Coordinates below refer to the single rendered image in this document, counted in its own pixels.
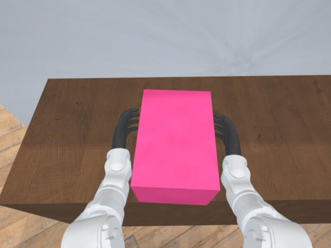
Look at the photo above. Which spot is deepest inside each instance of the robot left forearm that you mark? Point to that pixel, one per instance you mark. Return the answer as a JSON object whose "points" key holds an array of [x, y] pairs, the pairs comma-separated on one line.
{"points": [[112, 193]]}

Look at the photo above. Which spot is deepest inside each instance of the right robot hand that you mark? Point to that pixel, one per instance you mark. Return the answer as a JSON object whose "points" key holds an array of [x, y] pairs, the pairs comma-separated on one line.
{"points": [[230, 137]]}

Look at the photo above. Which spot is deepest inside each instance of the pedestal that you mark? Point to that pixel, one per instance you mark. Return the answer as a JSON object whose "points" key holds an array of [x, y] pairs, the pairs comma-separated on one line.
{"points": [[283, 123]]}

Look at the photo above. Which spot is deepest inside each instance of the left robot hand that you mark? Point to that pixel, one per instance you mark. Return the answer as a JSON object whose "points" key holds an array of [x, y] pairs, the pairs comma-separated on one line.
{"points": [[121, 131]]}

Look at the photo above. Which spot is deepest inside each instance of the robot right upper arm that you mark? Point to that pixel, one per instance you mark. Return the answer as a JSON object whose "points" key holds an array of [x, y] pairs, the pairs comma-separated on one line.
{"points": [[266, 232]]}

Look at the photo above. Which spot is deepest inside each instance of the robot right forearm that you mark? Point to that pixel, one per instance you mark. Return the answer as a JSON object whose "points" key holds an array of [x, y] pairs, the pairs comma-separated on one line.
{"points": [[243, 199]]}

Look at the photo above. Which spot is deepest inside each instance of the robot left upper arm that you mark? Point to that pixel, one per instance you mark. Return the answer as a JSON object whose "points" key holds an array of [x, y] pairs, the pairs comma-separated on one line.
{"points": [[103, 231]]}

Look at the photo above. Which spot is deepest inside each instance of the carton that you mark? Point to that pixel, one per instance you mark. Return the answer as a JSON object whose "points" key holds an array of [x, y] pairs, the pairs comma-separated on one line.
{"points": [[175, 161]]}

